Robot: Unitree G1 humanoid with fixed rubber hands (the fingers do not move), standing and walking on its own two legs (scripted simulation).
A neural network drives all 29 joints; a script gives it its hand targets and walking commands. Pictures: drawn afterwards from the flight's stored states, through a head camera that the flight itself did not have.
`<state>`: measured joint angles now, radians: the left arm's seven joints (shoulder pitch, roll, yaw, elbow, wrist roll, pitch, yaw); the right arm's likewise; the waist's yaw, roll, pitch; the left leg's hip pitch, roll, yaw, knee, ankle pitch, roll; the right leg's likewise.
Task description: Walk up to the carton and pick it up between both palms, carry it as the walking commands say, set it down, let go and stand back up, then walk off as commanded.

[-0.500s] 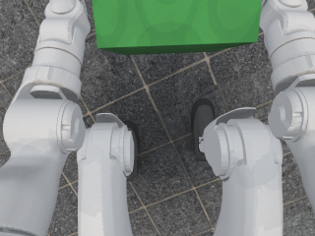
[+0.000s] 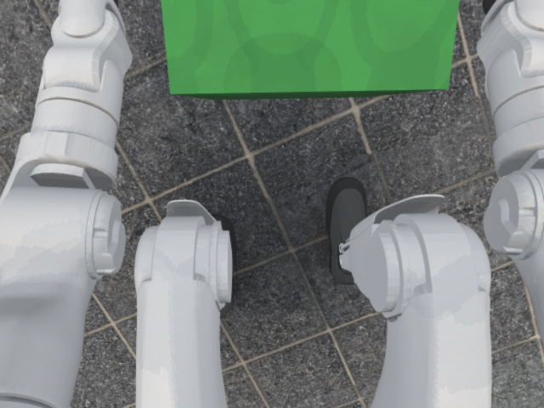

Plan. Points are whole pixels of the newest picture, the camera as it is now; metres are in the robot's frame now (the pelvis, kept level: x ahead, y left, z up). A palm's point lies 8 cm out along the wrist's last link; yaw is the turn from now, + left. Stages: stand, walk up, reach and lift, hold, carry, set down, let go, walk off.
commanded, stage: set down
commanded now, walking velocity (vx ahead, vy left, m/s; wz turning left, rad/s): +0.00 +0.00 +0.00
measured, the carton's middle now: out of the picture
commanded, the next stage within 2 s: let go in 1.26 s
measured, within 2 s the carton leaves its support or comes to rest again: neither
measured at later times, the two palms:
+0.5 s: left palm out of the picture +0.56 +0.17 -0.02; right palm out of the picture +0.53 -0.27 -0.02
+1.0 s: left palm out of the picture +0.56 +0.18 +0.14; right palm out of the picture +0.53 -0.27 +0.14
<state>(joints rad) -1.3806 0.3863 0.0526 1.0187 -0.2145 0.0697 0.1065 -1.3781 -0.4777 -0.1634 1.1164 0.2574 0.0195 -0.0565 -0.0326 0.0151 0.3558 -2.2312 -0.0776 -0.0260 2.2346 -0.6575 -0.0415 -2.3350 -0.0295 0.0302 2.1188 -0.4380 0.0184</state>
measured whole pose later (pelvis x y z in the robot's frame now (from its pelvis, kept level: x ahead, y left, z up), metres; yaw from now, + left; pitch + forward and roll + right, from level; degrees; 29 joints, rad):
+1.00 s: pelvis +0.03 -0.01 +0.22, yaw -1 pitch +47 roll +2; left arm -1.11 0.34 0.28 0.82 -0.08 0.21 -0.02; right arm -1.10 -0.38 -0.31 0.82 0.06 0.21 0.05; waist -0.02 0.00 -0.07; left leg -1.73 -0.03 -0.02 1.38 -0.46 -0.03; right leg -1.82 -0.01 0.03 1.31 -0.30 0.00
